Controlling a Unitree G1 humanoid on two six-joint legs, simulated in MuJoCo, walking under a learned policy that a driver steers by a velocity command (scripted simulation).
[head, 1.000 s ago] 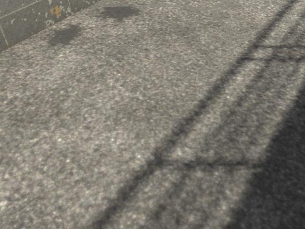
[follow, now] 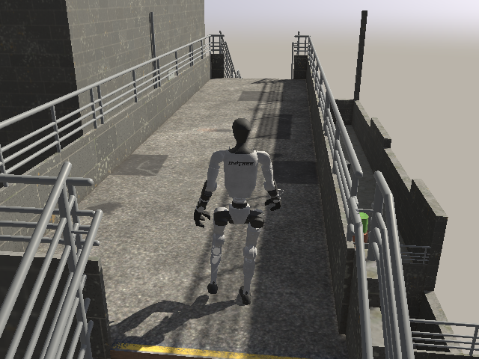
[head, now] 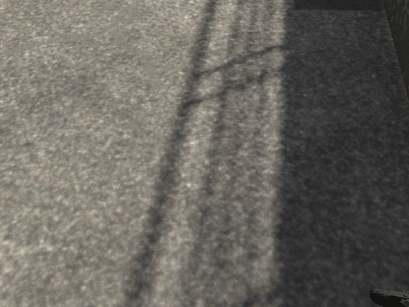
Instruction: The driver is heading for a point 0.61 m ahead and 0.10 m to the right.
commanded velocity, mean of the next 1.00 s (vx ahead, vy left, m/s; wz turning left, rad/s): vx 0.11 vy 0.00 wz -0.42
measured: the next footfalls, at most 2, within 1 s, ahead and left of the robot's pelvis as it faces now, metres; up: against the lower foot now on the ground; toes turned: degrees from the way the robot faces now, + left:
left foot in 0.30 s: +0.32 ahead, +0.10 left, +0.00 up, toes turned -18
right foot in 0.70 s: +0.16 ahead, -0.13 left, +0.00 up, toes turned -23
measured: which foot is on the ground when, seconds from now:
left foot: up 0.00-0.28, down 0.30-0.68, up 0.70-1.00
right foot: down 0.00-0.30, up 0.32-0.68, down 0.70-1.00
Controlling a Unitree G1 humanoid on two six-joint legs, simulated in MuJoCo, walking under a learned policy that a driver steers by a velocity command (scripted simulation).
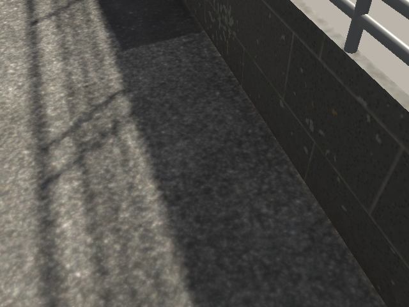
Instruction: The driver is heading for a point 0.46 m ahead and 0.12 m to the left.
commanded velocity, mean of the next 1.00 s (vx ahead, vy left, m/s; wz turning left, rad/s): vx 0.38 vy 0.00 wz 0.13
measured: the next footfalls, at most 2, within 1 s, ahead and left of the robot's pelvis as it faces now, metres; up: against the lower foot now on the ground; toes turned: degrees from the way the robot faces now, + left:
left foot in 0.04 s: +0.00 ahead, +0.14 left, +0.00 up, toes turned +1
right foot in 0.36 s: +0.16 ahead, -0.13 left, +0.00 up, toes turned +0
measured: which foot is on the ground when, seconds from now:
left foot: up 0.00-0.02, down 0.04-0.36, up 0.38-0.86, down 0.88-1.00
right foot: down 0.00-0.08, up 0.10-0.34, down 0.36-0.88, up 0.90-1.00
